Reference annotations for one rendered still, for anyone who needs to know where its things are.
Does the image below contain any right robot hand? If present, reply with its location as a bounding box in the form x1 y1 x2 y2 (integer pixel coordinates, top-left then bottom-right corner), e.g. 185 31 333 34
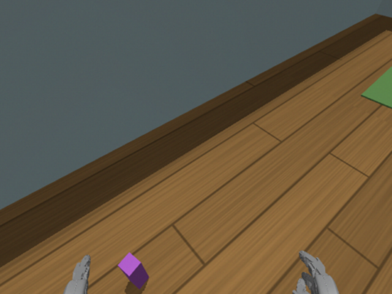
292 251 339 294

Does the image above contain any left robot hand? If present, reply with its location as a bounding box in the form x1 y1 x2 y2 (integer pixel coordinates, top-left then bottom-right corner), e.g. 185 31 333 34
63 255 91 294

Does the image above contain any carton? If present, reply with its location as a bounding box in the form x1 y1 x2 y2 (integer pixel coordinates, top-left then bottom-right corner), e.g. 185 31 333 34
118 252 149 289

